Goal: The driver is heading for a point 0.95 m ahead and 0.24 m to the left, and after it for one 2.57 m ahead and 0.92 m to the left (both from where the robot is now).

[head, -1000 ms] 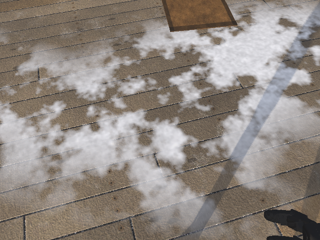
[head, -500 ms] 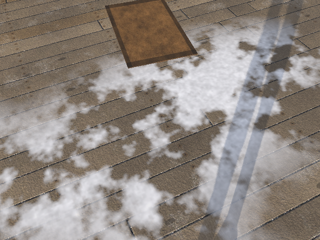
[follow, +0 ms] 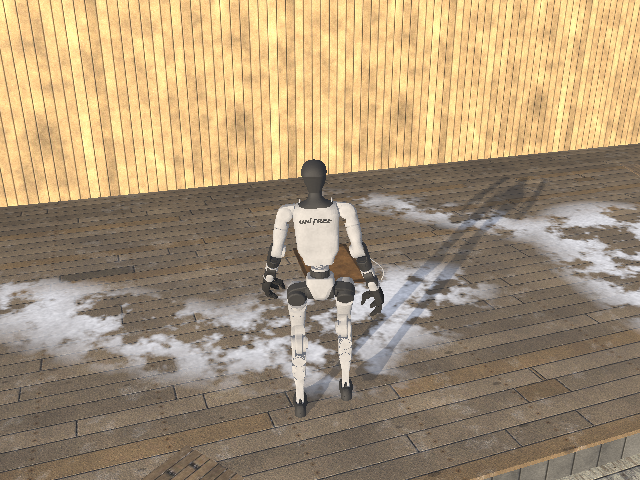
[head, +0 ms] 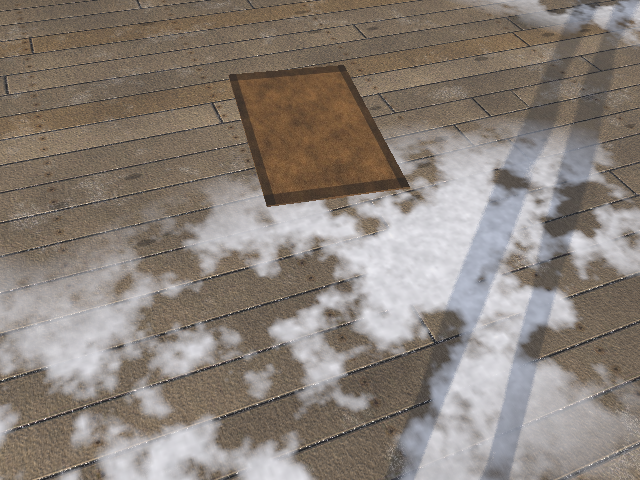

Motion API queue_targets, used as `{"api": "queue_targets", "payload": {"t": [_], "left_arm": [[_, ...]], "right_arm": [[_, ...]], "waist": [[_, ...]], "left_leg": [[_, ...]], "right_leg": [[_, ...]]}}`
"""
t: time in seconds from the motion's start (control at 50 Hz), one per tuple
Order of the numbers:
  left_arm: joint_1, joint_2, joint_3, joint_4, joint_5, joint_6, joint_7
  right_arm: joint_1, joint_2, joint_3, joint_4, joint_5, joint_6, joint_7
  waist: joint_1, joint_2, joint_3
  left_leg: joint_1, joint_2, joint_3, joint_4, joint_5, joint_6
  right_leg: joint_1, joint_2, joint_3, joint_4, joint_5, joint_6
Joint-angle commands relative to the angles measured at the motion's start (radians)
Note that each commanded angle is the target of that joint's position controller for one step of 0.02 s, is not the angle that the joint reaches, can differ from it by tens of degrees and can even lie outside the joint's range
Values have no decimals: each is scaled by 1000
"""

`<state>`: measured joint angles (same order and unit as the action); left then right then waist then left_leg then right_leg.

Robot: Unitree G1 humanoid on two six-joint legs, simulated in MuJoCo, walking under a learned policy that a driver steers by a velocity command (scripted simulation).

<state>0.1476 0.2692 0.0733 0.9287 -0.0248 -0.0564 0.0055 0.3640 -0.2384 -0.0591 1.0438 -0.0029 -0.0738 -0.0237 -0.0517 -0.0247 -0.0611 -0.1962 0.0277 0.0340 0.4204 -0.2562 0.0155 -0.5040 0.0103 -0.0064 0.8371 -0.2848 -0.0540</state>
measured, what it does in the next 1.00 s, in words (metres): walks ahead: right foot, then left foot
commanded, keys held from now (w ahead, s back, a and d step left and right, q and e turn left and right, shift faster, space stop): w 0.46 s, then w+q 0.54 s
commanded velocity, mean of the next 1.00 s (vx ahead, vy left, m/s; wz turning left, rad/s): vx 0.48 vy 0.00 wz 0.20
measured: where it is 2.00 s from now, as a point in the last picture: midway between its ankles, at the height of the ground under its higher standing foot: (226, 309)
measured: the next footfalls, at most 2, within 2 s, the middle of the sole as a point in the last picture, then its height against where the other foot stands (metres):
right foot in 0.32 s outside the picture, level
left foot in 0.88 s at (261, 455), level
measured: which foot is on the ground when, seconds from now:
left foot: down 0.00-0.34, up 0.36-0.86, down 0.88-1.00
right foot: up 0.00-0.30, down 0.32-0.90, up 0.92-1.00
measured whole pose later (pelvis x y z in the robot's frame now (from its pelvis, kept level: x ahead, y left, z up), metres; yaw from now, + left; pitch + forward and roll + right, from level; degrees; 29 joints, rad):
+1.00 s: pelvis +0.52 +0.00 -0.02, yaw +14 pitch +1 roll +0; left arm 0.21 0.27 0.05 0.91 -0.02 -0.12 0.00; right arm 0.16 -0.26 -0.09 0.81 0.01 -0.06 0.03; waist 0.00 0.00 0.06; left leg -0.40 -0.09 0.02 0.52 -0.14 0.10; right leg -0.37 -0.06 0.03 1.24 -0.39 -0.01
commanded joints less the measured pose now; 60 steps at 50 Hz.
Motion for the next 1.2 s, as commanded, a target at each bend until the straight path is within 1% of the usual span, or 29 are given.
{"api": "queue_targets", "payload": {"t": [0.02,0.12,0.22,0.26,0.3,0.32,0.34,0.36,0.38,0.4,0.42,0.44,0.46,0.5,0.58,0.66,0.76,0.82,0.86,0.88,0.9,0.92,0.94,0.96,0.98,1.0,1.06,1.12,1.2], "left_arm": [[-101,82,23,-68,15,-29,-4],[-206,13,1,-90,5,-25,-16],[-300,19,-12,-129,-7,-29,-38],[-287,42,-9,-137,-6,-33,-45],[-140,88,16,-103,-2,-35,-42],[36,137,45,-47,-5,-35,-35],[233,213,69,-8,6,-31,-23],[290,270,72,15,14,-25,-29],[256,182,45,9,12,-28,-30],[163,133,30,-10,11,-33,-28],[99,105,19,-29,15,-38,-31],[46,77,11,-31,25,-40,-36],[26,63,7,-29,34,-44,-36],[38,44,2,-9,30,-52,-31],[89,103,16,21,43,-59,-5],[113,105,13,26,33,-60,7],[205,123,19,57,20,-36,13],[181,165,32,40,14,-11,22],[152,180,34,19,16,8,32],[157,168,25,-4,25,4,36],[216,27,-20,-58,43,-30,17],[176,83,-14,-67,13,-84,-5],[77,131,1,-96,-25,-106,-16],[48,118,-3,-103,-18,-113,-12],[33,124,7,-98,9,-107,-1],[41,124,13,-98,21,-92,5],[52,95,15,-114,34,-55,9],[-68,74,7,-156,40,-47,12],[-192,67,-1,-199,24,-57,-1]], "right_arm": [[8,-128,-20,-41,10,-31,3],[77,-130,-19,-25,5,-24,-2],[135,-154,-31,1,19,-10,2],[128,-164,-40,7,26,-3,3],[81,-174,-46,-2,31,4,3],[64,-154,-39,-10,27,5,3],[51,-120,-24,-43,6,3,4],[145,20,14,-63,12,-20,10],[77,-75,-11,-58,39,-46,16],[-5,-123,-24,-87,55,-61,20],[-47,-131,-28,-88,43,-66,14],[-69,-114,-36,-95,30,-59,5],[-46,-91,-37,-94,30,-47,3],[-23,-49,-33,-88,36,-18,3],[-141,-53,-35,-138,25,1,8],[-283,-47,-23,-188,23,-5,33],[-412,-39,-7,-265,25,0,66],[-392,-79,-22,-302,26,3,86],[-167,-157,-65,-262,30,8,86],[4,-241,-101,-229,29,14,68],[23,-334,-119,-248,36,18,54],[49,-273,-90,-255,19,15,54],[27,-208,-74,-252,7,10,50],[-46,-179,-66,-263,13,0,52],[-109,-149,-57,-281,15,-6,50],[-153,-136,-50,-298,7,-6,48],[-156,-160,-55,-310,12,-9,34],[-111,-193,-64,-309,19,-5,16],[-59,-193,-65,-299,23,3,10]], "waist": [[14,133,130],[-26,142,133],[-58,154,181],[-33,164,184],[63,170,104],[142,142,-5],[212,12,-164],[151,-276,-297],[171,-191,-245],[152,-156,-110],[126,-61,-48],[89,-26,1],[56,-60,11],[31,-58,48],[40,-27,110],[79,-13,141],[119,6,170],[76,-44,116],[-51,-61,-18],[-120,16,-118],[-37,289,-231],[-64,191,-348],[-77,147,-231],[-31,49,-108],[7,7,-66],[43,7,-22],[79,49,14],[42,68,50],[-10,114,67]], "left_leg": [[190,262,-329,-317,-159,144],[142,191,-138,-317,85,137],[172,228,-113,-283,145,147],[209,259,-118,-246,219,140],[201,244,-74,-94,530,113],[138,193,-26,97,642,84],[-93,137,19,428,399,43],[-439,-56,-14,764,-258,-10],[-543,-13,-145,908,-302,10],[-610,39,-127,936,-223,36],[-552,87,-110,893,-137,44],[-522,113,-96,838,-68,45],[-454,138,-109,802,-33,43],[-423,151,-109,743,-19,35],[-527,139,-136,565,161,13],[-478,91,-70,326,360,22],[-533,64,-27,195,308,55],[-424,-4,53,184,151,97],[-109,-89,94,145,130,149],[210,-5,-81,125,135,207],[570,277,-685,0,-8,415],[648,328,-889,-125,-41,430],[578,280,-705,-115,17,362],[405,230,-552,-119,126,320],[273,193,-462,-126,213,291],[145,169,-422,-162,251,288],[-12,134,-350,-204,316,293],[-70,90,-297,-217,251,256],[-87,66,-299,-197,140,206]], "right_leg": [[-349,-85,51,54,113,11],[-204,-71,-17,-140,264,53],[-122,-57,-46,-285,237,35],[-78,-52,-44,-325,190,4],[142,-8,-74,-356,180,-37],[378,4,-76,-356,194,-69],[702,-187,147,-327,167,-133],[950,-407,639,-498,-96,-280],[885,-392,693,-567,-180,-255],[768,-362,543,-570,-108,-214],[625,-318,414,-571,95,-182],[507,-280,339,-613,114,-175],[422,-269,305,-645,132,-181],[355,-256,220,-695,169,-180],[347,-263,103,-740,273,-173],[356,-219,-47,-763,322,-122],[569,-274,-117,-694,416,-99],[643,-293,-160,-531,822,-68],[583,-257,-201,-207,1031,-28],[347,-220,-204,87,800,15],[-119,20,-161,533,-35,96],[-243,33,95,634,-260,63],[-312,-25,110,625,-204,34],[-297,-77,100,511,-123,26],[-229,-115,95,404,-86,30],[-155,-133,92,356,-60,38],[-80,-134,74,205,-17,83],[-83,-101,60,-25,184,112],[0,-39,55,-261,373,108]]}}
